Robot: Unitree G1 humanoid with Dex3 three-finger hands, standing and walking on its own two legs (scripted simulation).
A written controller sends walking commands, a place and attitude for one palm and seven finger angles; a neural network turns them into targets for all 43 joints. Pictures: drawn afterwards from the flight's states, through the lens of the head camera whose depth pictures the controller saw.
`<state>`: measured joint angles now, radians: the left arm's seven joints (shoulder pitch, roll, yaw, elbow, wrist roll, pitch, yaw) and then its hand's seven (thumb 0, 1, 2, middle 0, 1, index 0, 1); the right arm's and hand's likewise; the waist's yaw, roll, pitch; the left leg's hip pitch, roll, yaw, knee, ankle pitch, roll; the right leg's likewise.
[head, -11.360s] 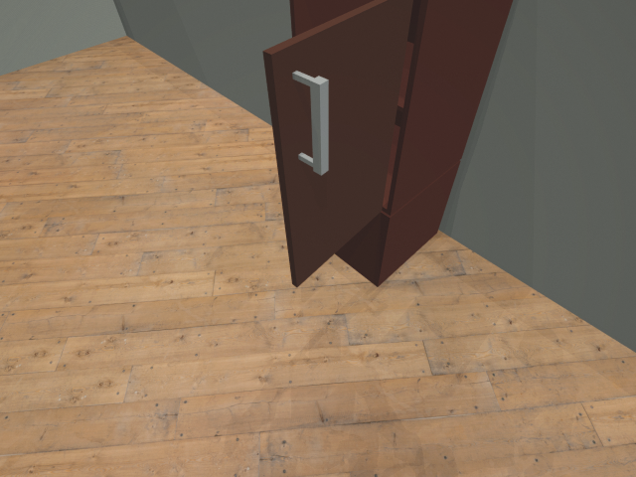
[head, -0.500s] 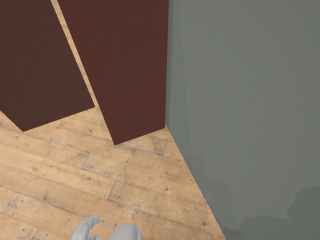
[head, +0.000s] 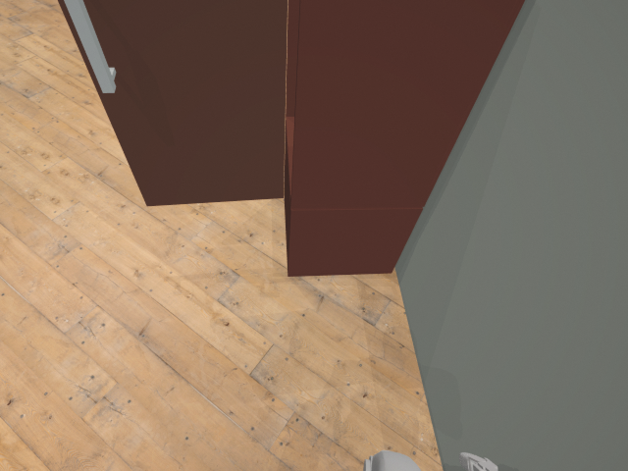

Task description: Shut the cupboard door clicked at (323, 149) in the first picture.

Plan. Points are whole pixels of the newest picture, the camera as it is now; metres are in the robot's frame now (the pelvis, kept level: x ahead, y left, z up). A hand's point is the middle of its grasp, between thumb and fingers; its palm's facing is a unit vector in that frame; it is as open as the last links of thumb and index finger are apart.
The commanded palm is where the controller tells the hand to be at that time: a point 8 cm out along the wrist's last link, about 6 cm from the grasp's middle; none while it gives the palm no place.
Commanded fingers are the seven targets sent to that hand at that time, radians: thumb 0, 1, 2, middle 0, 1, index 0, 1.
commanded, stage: turn to face it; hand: left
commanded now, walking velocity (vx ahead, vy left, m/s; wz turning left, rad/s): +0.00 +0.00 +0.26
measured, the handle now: (93, 37) +0.70 +0.45 +0.12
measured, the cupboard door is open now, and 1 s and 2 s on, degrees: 94 94 94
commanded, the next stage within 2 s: take the last steps up to it in 0.18 s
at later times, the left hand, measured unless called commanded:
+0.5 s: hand out of the picture +0.03 +0.13 -0.15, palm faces +0.18 -0.95 -0.24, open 7.3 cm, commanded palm none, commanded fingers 0.00 0.90 0.90 -0.20 -0.30 -0.20 -0.30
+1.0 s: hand out of the picture +0.07 +0.23 -0.18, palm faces +0.21 -0.96 -0.16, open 7.4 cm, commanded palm none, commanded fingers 0.00 0.90 0.90 -0.20 -0.30 -0.20 -0.30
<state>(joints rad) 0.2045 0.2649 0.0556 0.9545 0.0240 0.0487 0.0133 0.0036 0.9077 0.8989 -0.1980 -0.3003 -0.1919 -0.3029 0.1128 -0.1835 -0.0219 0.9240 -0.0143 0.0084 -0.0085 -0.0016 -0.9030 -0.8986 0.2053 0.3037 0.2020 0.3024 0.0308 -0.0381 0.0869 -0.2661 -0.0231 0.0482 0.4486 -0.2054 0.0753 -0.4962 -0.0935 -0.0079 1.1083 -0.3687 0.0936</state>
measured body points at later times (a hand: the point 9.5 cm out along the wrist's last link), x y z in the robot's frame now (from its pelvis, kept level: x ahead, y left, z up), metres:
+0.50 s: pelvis +0.00 -0.06 +0.00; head +0.03 -0.07 +0.45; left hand +0.02 +0.18 -0.14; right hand +0.05 -0.30 -0.16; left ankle -0.03 +0.09 -0.66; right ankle -0.02 -0.16 -0.74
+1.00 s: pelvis +0.10 +0.05 +0.00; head +0.11 +0.08 +0.45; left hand +0.06 +0.28 -0.16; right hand +0.17 -0.18 -0.14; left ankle +0.05 +0.13 -0.74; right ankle +0.13 -0.07 -0.66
